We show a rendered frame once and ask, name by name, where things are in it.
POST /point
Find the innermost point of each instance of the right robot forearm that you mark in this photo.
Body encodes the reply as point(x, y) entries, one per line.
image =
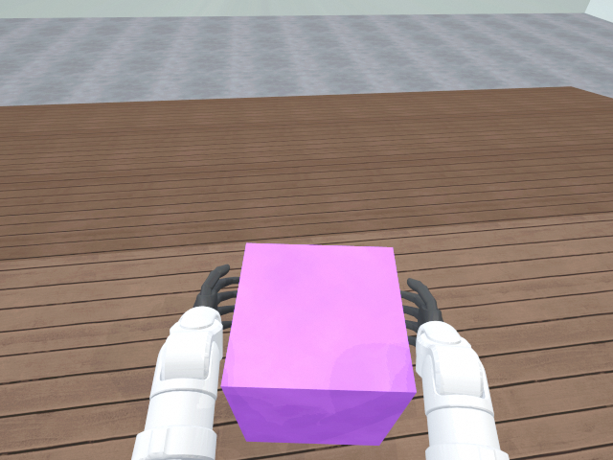
point(457, 401)

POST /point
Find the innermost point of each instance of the robot right hand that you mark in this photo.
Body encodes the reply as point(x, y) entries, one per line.
point(427, 307)

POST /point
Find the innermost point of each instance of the carton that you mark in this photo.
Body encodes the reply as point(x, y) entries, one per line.
point(318, 350)

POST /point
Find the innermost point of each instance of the robot left hand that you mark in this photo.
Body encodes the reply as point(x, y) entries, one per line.
point(209, 296)

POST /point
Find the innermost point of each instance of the left robot forearm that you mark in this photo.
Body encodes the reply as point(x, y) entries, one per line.
point(180, 418)

